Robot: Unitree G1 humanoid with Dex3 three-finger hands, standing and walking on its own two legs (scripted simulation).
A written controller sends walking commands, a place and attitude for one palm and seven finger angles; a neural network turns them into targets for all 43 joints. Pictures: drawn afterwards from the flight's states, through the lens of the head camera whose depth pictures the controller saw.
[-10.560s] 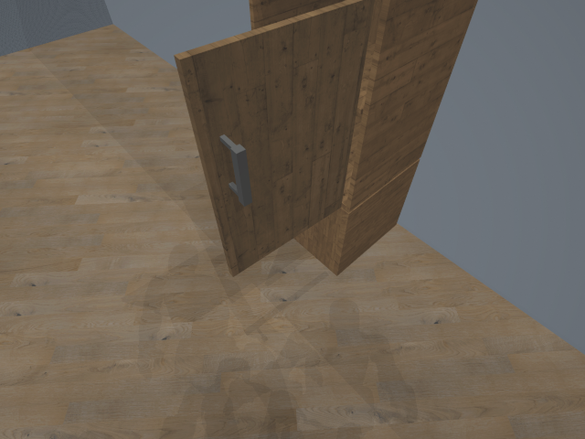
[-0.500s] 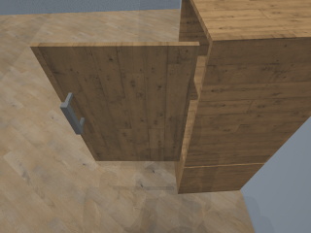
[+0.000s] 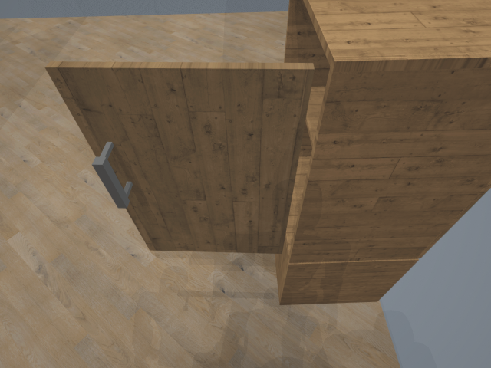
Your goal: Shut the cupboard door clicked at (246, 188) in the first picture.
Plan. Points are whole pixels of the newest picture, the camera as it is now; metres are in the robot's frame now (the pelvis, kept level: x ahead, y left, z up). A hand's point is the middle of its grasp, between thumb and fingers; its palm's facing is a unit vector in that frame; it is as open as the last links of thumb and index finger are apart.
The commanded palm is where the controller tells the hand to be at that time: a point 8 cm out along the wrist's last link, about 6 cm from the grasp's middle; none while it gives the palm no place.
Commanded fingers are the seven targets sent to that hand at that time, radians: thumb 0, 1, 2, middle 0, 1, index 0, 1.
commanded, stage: shuffle to correct the standing spot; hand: left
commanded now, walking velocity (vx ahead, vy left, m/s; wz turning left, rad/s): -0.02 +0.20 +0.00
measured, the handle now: (116, 176) +0.44 +0.29 +0.03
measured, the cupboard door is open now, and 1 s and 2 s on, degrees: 86 86 86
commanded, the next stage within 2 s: come to a stop and stand still in 0.12 s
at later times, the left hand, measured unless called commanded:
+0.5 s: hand out of the picture +0.02 +0.20 -0.17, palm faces +0.01 -0.97 -0.25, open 7.4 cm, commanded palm none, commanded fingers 0.00 0.90 0.90 -0.20 -0.30 -0.20 -0.30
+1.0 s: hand out of the picture +0.00 +0.23 -0.18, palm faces -0.02 -0.98 -0.19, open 7.4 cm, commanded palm none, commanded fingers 0.00 0.90 0.90 -0.20 -0.30 -0.20 -0.30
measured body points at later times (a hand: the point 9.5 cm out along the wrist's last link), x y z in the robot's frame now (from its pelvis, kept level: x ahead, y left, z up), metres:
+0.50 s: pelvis -0.02 +0.02 +0.00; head +0.01 +0.00 +0.44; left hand +0.02 +0.25 -0.15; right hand +0.01 -0.20 -0.17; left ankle -0.04 +0.12 -0.74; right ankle -0.04 -0.06 -0.74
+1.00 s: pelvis -0.01 +0.06 +0.00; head +0.00 +0.06 +0.45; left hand +0.00 +0.28 -0.16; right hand -0.02 -0.17 -0.16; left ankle -0.04 +0.13 -0.74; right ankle -0.04 -0.06 -0.74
